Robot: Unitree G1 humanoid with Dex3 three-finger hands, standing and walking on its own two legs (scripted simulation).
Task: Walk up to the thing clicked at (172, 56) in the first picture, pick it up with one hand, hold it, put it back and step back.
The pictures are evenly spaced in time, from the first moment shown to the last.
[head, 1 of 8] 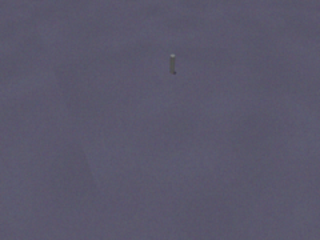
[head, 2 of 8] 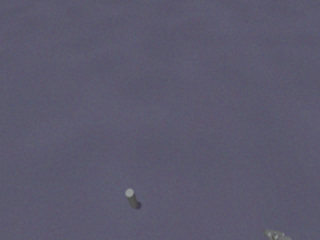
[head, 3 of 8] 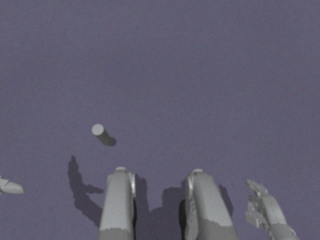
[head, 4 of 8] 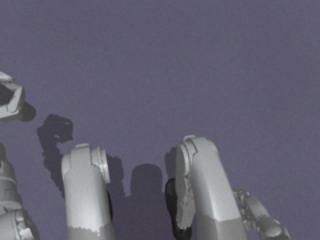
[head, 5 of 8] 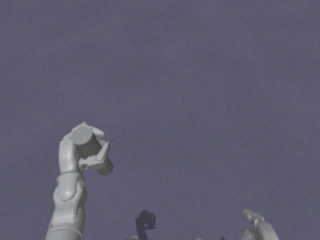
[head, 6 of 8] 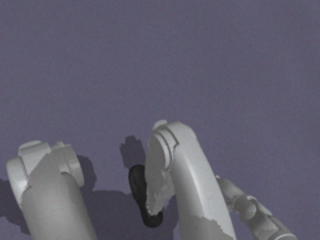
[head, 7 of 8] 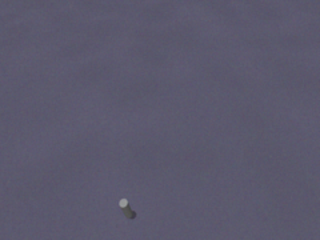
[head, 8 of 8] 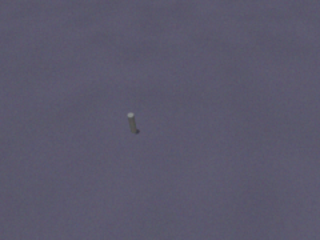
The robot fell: no
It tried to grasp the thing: yes
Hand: left
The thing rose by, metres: 0.66
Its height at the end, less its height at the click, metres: +0.00
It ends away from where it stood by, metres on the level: 0.01
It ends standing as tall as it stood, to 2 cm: yes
